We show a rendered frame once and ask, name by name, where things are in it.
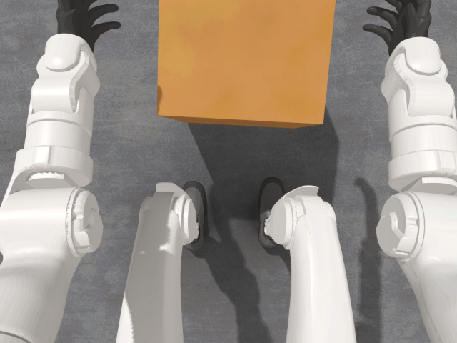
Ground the robot left upper arm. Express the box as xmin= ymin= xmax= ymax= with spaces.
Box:
xmin=0 ymin=187 xmax=103 ymax=343

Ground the right robot foot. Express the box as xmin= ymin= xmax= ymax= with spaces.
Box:
xmin=258 ymin=177 xmax=285 ymax=248

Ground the robot right upper arm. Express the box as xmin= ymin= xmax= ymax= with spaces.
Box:
xmin=376 ymin=191 xmax=457 ymax=343

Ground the robot right hand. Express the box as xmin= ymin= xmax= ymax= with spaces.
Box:
xmin=363 ymin=0 xmax=432 ymax=56

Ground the robot left hand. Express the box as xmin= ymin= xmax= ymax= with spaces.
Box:
xmin=56 ymin=0 xmax=121 ymax=52

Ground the robot right forearm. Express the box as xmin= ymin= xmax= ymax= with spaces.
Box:
xmin=381 ymin=37 xmax=457 ymax=196

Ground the carton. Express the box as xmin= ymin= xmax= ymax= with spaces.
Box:
xmin=157 ymin=0 xmax=336 ymax=129

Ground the right robot shin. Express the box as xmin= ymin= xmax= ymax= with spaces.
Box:
xmin=264 ymin=186 xmax=336 ymax=244

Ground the robot left forearm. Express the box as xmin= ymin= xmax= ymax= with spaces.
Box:
xmin=0 ymin=34 xmax=100 ymax=255

